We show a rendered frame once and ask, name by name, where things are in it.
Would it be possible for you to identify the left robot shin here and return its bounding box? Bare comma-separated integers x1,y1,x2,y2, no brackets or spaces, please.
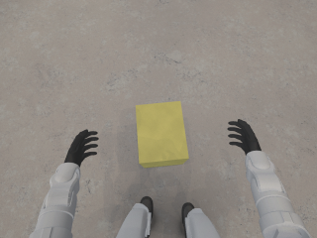
132,203,149,211

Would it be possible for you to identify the carton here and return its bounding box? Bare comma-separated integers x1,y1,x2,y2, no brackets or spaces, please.
136,101,189,169

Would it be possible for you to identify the robot left hand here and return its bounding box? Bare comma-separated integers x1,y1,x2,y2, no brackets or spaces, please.
64,129,99,167

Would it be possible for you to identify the robot right forearm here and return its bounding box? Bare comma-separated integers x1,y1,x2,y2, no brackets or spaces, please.
245,151,312,238

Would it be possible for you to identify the robot right hand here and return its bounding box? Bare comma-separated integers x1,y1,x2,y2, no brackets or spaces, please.
227,119,262,155

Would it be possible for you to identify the robot left forearm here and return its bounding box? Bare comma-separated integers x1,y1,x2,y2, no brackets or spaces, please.
29,163,81,238

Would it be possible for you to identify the left robot foot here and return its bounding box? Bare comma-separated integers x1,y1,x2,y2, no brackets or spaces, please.
140,196,154,238

